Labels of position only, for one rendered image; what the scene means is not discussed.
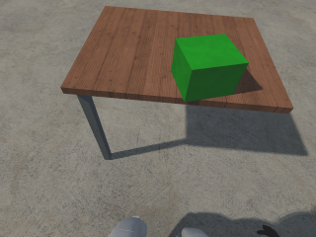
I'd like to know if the carton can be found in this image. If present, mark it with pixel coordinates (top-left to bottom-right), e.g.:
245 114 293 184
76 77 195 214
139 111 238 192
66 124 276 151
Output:
171 34 249 103

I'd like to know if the robot thigh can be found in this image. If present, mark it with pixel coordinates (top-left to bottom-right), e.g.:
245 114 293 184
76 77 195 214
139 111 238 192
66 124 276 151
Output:
109 217 147 237
175 227 208 237

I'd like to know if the robot right thigh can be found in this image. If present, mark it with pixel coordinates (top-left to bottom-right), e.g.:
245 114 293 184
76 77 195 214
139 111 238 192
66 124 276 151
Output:
175 227 208 237

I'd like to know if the robot left thigh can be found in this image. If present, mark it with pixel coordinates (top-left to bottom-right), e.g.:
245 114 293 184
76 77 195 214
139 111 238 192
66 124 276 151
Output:
109 217 147 237

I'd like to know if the right robot hand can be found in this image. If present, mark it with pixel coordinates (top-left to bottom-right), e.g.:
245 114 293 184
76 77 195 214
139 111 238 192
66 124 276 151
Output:
257 225 279 237

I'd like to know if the table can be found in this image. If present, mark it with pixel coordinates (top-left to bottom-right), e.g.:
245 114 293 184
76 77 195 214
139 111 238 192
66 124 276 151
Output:
60 6 294 160

